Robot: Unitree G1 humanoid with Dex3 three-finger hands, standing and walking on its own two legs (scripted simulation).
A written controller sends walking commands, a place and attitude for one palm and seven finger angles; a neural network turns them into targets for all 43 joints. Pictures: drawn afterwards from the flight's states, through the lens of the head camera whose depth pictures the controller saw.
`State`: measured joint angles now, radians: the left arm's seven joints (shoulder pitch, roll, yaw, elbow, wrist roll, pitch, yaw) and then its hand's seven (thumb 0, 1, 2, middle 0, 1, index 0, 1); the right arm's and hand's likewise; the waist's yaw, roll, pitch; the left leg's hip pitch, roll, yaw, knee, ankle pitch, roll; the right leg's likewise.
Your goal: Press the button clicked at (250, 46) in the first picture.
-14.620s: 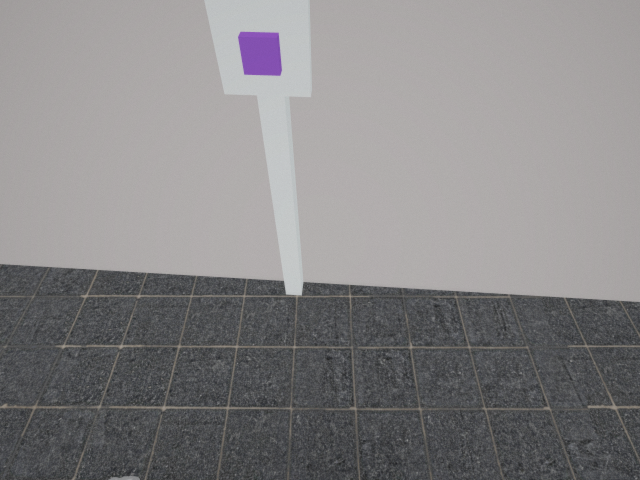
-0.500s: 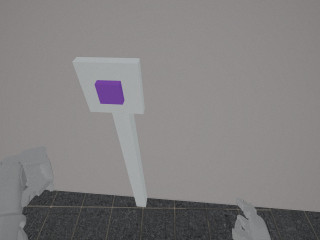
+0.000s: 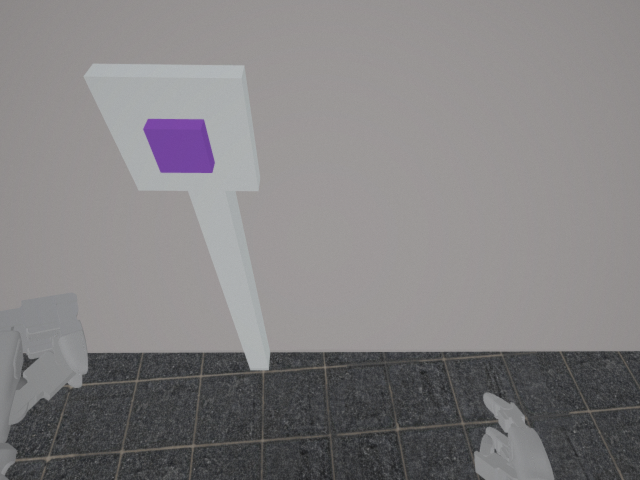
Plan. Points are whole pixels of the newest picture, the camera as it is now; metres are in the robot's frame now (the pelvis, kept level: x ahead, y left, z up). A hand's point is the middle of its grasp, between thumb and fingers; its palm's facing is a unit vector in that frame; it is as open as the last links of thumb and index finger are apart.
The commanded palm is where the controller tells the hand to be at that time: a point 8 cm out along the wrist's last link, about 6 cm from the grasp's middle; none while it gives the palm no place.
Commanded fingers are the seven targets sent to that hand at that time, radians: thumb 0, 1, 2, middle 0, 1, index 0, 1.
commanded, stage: step back with the hand held close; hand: left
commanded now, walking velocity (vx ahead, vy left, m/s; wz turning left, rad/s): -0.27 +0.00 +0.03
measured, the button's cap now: (182, 145) +0.48 +0.21 +0.15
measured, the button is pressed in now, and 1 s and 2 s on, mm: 0 0 0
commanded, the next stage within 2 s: stop stepping back and stand still in 0.78 s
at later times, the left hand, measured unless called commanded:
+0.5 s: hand out of the picture +0.11 +0.24 +0.17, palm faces +0.40 -0.82 -0.41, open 3.1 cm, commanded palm +0.04 +0.29 +0.18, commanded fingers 0.00 0.90 0.90 -1.30 -1.50 -1.30 -1.50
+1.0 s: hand out of the picture +0.01 +0.22 +0.17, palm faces +0.35 -0.80 -0.48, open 3.1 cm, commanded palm -0.05 +0.25 +0.18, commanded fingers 0.00 0.90 0.90 -1.30 -1.50 -1.30 -1.50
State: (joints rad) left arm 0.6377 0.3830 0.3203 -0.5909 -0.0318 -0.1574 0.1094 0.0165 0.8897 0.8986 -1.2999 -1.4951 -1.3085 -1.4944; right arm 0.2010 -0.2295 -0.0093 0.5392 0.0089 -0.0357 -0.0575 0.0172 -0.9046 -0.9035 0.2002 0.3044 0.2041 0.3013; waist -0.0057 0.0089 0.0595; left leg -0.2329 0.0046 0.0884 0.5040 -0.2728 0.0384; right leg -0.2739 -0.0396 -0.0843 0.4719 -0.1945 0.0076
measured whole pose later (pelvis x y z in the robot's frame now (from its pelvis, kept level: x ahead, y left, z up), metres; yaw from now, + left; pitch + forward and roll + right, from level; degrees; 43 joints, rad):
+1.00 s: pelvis -0.18 -0.02 +0.00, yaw +0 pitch +2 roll -1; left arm 0.67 0.42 0.42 -0.61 -0.04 -0.25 0.13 0.01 0.89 0.90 -1.30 -1.50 -1.31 -1.49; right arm 0.20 -0.21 0.01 0.60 0.02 -0.09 -0.08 0.02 -0.90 -0.90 0.20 0.30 0.21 0.30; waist -0.02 -0.03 -0.02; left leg -0.33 0.00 0.01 0.54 -0.19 0.00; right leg -0.22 0.00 -0.03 0.53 -0.33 0.00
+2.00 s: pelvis -0.24 -0.03 +0.00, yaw -2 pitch -1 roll +0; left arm 0.62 0.39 0.35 -0.60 -0.02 -0.20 0.14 0.02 0.89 0.90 -1.30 -1.50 -1.31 -1.49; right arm 0.19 -0.22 -0.01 0.60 0.02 -0.11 -0.07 0.02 -0.91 -0.90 0.20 0.30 0.20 0.30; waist -0.01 -0.04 0.03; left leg -0.24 0.02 0.03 0.51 -0.26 -0.01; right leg -0.15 0.01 -0.09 0.50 -0.34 -0.04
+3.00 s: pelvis -0.27 +0.00 +0.00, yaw -1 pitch -3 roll +0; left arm 0.38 0.14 0.00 1.14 0.01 0.01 0.03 0.00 0.91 0.90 -0.24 -0.35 -0.25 -0.35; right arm 0.32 -0.12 0.00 1.10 -0.01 0.02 -0.02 0.01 -0.92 -0.90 0.20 0.30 0.20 0.30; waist 0.01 0.02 0.04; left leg -0.24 -0.02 0.03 0.45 -0.17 0.04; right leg -0.15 -0.04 -0.10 0.47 -0.27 -0.01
